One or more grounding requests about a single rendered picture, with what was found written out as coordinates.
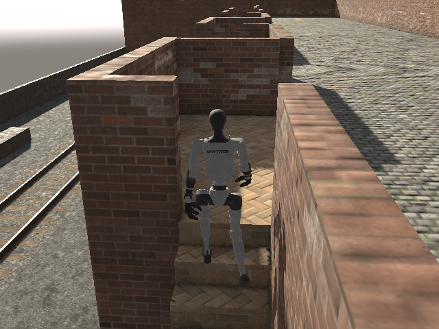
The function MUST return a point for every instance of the stairs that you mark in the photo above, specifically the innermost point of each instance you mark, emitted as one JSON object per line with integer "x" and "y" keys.
{"x": 208, "y": 296}

